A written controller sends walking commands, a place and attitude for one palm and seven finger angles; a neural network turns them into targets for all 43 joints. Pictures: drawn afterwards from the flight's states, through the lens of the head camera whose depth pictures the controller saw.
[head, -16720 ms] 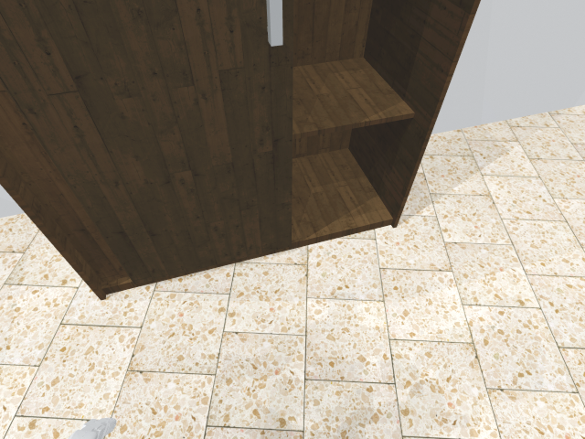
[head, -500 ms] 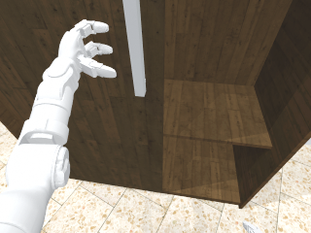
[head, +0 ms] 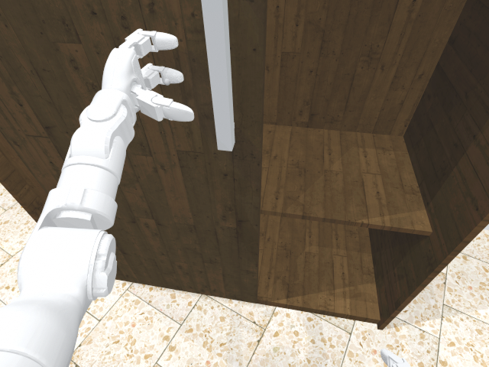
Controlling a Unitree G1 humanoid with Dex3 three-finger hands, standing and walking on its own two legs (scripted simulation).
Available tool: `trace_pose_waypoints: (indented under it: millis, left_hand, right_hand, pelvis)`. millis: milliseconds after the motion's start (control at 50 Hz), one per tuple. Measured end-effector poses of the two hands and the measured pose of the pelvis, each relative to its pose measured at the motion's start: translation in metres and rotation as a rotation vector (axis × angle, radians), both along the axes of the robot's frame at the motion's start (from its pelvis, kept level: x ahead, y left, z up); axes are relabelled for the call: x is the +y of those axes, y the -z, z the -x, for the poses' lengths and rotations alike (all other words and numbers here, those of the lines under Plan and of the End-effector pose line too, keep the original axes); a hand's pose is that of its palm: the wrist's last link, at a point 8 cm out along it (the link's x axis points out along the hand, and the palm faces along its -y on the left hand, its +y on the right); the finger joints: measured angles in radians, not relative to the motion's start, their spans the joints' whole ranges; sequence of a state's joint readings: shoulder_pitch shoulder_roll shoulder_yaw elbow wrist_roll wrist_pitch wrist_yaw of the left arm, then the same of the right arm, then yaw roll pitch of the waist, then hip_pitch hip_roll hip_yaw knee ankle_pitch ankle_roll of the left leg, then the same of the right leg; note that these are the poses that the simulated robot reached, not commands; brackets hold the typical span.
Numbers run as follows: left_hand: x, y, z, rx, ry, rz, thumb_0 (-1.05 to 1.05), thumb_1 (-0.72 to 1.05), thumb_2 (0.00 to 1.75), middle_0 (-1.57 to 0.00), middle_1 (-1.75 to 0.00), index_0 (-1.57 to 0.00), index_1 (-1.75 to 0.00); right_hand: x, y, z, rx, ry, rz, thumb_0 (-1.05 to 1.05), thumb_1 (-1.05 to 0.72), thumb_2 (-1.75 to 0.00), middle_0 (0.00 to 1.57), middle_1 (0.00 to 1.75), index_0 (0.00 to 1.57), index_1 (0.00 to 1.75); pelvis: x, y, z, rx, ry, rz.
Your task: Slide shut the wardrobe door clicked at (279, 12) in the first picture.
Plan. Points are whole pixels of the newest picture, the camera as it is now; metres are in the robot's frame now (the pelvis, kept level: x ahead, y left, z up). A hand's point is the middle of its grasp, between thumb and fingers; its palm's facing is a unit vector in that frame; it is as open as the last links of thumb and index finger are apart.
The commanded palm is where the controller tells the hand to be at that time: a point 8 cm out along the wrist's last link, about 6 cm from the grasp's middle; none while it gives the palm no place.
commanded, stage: move the hooked fingers beside the handle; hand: left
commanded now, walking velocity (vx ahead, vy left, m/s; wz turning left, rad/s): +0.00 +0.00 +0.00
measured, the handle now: (223, 64) +0.48 +0.08 +0.27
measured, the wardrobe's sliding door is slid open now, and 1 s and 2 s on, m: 0.48 0.48 0.48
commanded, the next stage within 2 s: feel for the door with the fingertips in 0.62 s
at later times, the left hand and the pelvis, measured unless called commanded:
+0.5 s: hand (166, 82) +0.45 +0.16 +0.26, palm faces +0.01 -1.00 -0.05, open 13.7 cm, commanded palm +0.45 +0.17 +0.24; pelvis +0.00 +0.00 +0.00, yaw +0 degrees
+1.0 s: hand (169, 83) +0.45 +0.15 +0.26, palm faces +0.04 -1.00 -0.05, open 13.9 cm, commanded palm +0.44 +0.15 +0.24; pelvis +0.00 +0.00 +0.00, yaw +0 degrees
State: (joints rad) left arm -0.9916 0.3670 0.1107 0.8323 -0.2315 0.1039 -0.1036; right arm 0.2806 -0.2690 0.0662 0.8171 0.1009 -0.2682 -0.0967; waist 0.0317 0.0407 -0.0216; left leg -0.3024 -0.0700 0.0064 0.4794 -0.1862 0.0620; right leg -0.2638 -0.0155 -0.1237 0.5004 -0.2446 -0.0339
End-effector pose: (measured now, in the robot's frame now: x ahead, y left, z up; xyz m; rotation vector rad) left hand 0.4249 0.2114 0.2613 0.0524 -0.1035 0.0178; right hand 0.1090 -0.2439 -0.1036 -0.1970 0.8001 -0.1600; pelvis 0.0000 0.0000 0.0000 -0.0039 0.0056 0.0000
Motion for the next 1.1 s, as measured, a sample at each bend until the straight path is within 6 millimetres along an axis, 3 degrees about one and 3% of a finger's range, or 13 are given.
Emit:
trace_pose_waypoints:
  millis: [380,880,1100]
  left_hand:
    - [0.001,0.000,0.000,-0.003,0.008,-0.001,-0.02,-0.50,0.30,-0.38,-1.33,-0.33,-1.25]
    - [-0.001,0.001,0.000,-0.002,-0.009,0.002,-0.02,-0.50,0.30,-0.38,-1.33,-0.33,-1.25]
    - [-0.007,0.001,0.004,-0.015,-0.028,-0.022,-0.02,-0.50,0.30,-0.31,-1.35,-0.29,-1.23]
  right_hand:
    - [0.006,-0.002,-0.017,-0.013,-0.025,-0.004,0.01,-0.91,-0.90,0.20,0.30,0.20,0.30]
    - [-0.002,0.001,-0.007,0.012,-0.011,-0.006,0.01,-0.91,-0.90,0.20,0.30,0.20,0.30]
    - [0.005,0.000,-0.020,-0.009,-0.040,-0.017,0.01,-0.91,-0.90,0.20,0.30,0.20,0.30]
  pelvis:
    - [0.001,-0.001,-0.005,-0.001,-0.004,-0.001]
    - [-0.004,0.000,-0.003,0.001,-0.007,0.001]
    - [-0.002,-0.001,-0.006,-0.007,-0.014,-0.002]
